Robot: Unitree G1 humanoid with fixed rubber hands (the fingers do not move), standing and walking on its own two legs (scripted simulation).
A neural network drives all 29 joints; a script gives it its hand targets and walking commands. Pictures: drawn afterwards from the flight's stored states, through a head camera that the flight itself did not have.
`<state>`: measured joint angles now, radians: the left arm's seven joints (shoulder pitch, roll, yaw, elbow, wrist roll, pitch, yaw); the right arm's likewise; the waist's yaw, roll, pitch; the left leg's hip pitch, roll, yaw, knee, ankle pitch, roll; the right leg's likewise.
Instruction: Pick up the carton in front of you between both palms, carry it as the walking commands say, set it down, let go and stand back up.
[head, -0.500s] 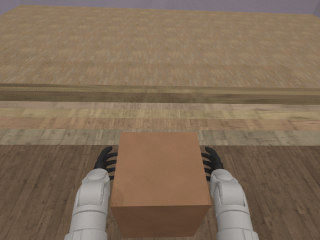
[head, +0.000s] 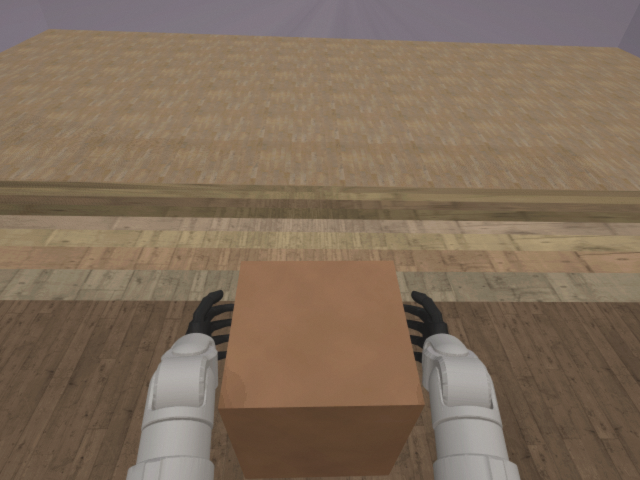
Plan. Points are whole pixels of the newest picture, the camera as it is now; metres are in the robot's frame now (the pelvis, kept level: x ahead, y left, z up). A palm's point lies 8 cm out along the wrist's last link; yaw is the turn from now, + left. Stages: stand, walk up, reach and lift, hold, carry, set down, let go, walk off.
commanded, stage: hold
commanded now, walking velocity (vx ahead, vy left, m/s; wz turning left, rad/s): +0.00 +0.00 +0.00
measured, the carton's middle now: (317, 372) +0.29 +0.00 -0.02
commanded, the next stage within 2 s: carry in 0.86 s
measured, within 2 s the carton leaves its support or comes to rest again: neither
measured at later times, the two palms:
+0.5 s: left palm (200, 343) +0.29 +0.15 +0.05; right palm (434, 344) +0.29 -0.15 +0.05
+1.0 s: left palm (204, 334) +0.30 +0.15 +0.05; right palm (434, 335) +0.30 -0.15 +0.05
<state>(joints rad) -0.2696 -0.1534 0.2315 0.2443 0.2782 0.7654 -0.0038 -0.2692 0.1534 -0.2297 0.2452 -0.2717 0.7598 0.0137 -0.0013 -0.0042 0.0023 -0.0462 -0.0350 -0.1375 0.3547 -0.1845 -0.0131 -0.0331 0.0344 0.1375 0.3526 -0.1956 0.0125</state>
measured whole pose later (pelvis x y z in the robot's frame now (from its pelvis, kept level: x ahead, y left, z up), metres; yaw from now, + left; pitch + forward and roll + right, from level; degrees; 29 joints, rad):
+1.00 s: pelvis +0.01 +0.00 -0.01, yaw -1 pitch +0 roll +0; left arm -0.22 -0.14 0.18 0.12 0.23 0.81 0.02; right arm -0.22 0.14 -0.17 0.12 -0.23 0.80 -0.01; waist 0.01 0.00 -0.11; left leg -0.22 0.00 -0.05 0.49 -0.32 -0.01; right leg -0.22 0.00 0.07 0.51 -0.35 0.01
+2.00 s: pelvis +0.52 -0.06 -0.01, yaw +0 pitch +5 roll +1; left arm -0.24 -0.14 0.14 -0.34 0.09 1.19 0.09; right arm -0.22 0.14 -0.13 -0.38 -0.11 1.20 -0.10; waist 0.04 0.00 -0.07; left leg -0.63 0.06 0.15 0.66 -0.11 0.04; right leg -0.01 -0.02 -0.20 0.30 -0.37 -0.03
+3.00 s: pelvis +1.18 -0.02 -0.11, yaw -1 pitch +1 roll -3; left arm -0.67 0.01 0.20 0.13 0.02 1.15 0.12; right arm -0.62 0.07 -0.23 0.03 -0.13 1.19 -0.12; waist 0.02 0.04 -0.05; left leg -0.40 -0.01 0.10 0.50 0.19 0.08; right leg -0.26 0.02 -0.11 1.24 -0.59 -0.05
